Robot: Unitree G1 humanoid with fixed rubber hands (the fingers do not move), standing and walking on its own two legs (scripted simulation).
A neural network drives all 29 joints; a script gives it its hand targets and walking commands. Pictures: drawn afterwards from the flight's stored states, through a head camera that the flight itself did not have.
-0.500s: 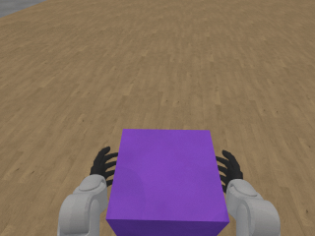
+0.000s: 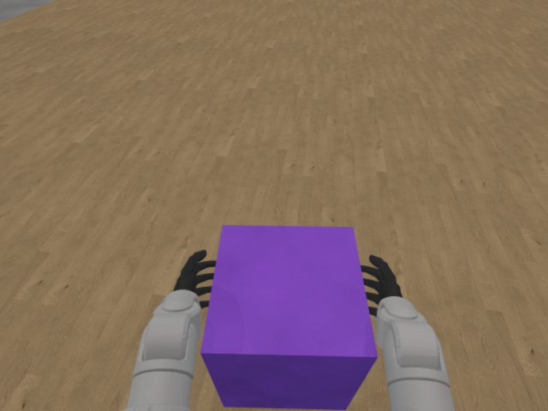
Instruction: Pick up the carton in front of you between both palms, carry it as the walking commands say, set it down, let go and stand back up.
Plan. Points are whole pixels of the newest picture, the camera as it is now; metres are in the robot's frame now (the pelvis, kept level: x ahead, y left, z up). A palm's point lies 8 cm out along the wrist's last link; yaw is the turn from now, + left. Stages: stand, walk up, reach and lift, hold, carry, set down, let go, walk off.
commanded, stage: carry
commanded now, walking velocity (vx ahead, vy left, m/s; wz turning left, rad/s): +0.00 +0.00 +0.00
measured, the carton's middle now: (286, 320) +0.29 +0.00 -0.04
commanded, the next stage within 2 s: hold in 0.38 s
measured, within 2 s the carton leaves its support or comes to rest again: neither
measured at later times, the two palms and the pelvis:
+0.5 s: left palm (177, 304) +0.27 +0.16 +0.04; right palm (386, 312) +0.27 -0.14 +0.04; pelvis -0.02 +0.01 +0.01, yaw +2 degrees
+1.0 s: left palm (159, 316) +0.26 +0.19 +0.03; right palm (357, 293) +0.31 -0.11 +0.02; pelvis -0.07 -0.02 -0.01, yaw +8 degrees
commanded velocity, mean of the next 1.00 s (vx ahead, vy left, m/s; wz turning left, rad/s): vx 0.00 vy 0.00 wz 0.00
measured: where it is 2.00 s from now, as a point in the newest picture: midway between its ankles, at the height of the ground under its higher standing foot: outside the picture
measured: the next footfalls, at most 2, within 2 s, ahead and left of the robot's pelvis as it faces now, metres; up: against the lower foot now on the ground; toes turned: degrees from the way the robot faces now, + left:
none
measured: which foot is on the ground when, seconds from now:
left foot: down 0.00-1.00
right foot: down 0.00-1.00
